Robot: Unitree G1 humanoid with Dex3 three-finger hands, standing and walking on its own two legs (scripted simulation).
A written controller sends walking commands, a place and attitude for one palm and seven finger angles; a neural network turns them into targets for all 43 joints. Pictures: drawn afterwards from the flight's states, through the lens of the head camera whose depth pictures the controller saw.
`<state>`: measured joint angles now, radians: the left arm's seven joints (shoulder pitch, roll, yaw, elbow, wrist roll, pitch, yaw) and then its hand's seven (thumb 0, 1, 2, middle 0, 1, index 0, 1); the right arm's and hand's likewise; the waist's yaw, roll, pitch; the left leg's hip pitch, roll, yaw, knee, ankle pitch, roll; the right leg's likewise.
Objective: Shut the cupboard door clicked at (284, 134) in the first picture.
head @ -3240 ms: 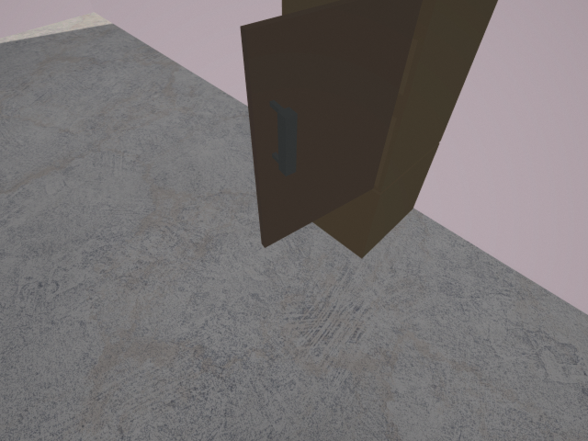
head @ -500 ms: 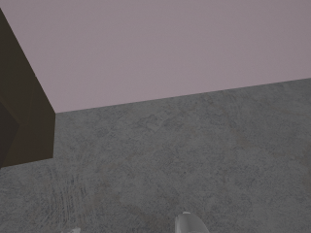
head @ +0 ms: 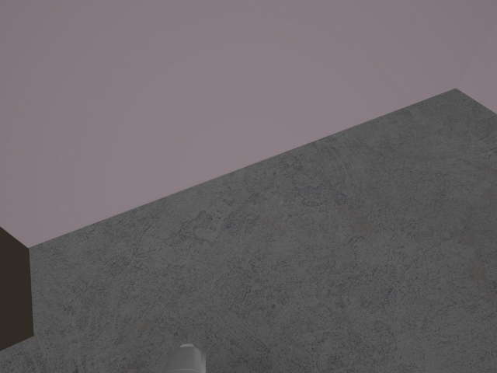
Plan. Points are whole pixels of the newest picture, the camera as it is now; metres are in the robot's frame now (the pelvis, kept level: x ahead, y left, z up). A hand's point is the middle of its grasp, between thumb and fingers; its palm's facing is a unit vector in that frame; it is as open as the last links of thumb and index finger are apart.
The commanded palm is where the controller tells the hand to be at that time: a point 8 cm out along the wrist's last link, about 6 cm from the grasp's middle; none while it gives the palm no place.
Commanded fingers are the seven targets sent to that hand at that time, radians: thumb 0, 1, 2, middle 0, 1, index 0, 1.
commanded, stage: walk to a spot facing it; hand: left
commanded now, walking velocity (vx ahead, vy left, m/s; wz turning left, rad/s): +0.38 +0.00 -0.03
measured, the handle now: out of the picture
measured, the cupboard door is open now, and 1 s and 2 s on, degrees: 79 79 79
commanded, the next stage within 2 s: turn to face it in 0.54 s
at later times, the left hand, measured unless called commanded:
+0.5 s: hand (147, 321) +0.23 +0.22 -0.18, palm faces +0.01 -0.99 -0.15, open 7.3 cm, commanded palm none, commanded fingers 0.00 0.90 0.90 -0.20 -0.30 -0.20 -0.30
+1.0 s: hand (199, 210) +0.50 +0.15 -0.17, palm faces +0.02 -0.99 -0.17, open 7.1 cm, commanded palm none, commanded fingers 0.00 0.90 0.90 -0.20 -0.30 -0.20 -0.30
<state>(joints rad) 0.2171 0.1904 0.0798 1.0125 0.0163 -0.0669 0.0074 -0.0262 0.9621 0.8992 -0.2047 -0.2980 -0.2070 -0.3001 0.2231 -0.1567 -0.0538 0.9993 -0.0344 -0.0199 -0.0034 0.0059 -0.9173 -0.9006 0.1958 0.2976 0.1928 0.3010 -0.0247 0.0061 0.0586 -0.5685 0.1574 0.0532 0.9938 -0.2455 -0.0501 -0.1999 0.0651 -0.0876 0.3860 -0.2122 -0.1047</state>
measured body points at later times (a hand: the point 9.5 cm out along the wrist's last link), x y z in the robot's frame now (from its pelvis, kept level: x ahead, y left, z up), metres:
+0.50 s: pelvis +0.22 +0.04 +0.00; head +0.24 +0.05 +0.45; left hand +0.24 +0.27 -0.16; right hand +0.24 -0.20 -0.15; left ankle +0.22 +0.14 -0.74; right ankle +0.24 -0.10 -0.67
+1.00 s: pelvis +0.38 -0.02 -0.01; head +0.42 -0.01 +0.44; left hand +0.50 +0.20 -0.16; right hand +0.39 -0.25 -0.16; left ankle +0.43 +0.09 -0.71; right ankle +0.38 -0.11 -0.74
